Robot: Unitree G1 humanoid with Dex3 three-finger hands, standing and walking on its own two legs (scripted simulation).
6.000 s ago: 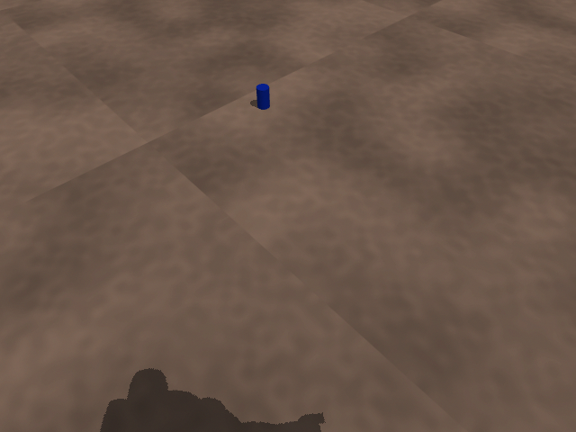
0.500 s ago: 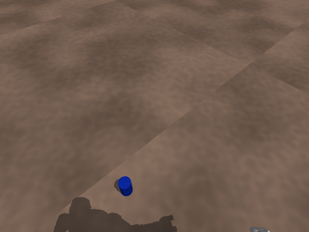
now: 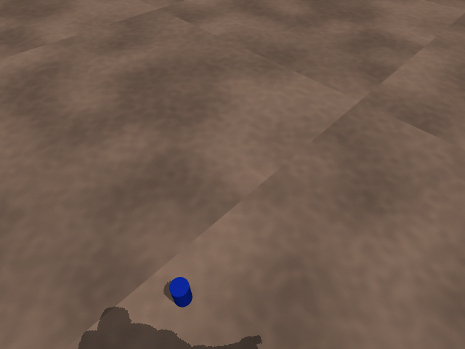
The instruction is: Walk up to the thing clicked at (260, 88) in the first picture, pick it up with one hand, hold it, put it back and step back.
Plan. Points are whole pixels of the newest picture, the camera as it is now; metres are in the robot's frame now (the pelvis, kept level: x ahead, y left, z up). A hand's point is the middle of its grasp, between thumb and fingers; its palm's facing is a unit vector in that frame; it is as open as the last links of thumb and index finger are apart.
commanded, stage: walk up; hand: left
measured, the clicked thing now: (181, 292) +0.46 +0.20 -0.72
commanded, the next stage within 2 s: stand in 0.72 s
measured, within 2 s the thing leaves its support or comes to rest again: neither
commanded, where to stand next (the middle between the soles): +0.10 -0.01 m, yaw -1 degrees
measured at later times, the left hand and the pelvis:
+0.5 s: hand out of the picture +0.08 +0.26 -0.15, palm faces -0.01 -0.94 -0.35, open 7.4 cm; pelvis +0.00 +0.00 +0.00, yaw +0 degrees
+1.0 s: hand out of the picture +0.09 +0.25 -0.16, palm faces -0.02 -0.94 -0.33, open 7.4 cm; pelvis +0.01 +0.00 +0.00, yaw +0 degrees
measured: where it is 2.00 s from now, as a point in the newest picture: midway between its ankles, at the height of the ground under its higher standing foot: outside the picture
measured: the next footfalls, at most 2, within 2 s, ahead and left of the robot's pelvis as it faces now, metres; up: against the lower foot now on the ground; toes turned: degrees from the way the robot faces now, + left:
none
